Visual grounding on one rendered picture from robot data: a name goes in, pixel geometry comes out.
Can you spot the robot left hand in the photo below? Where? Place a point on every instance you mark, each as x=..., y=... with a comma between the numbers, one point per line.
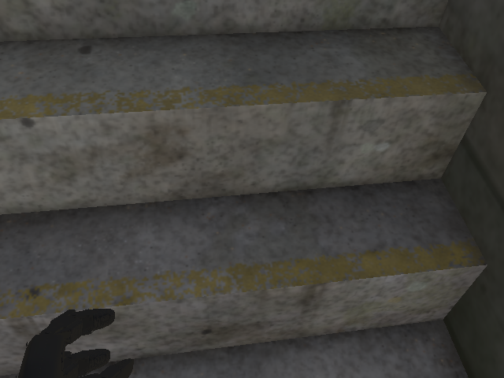
x=45, y=355

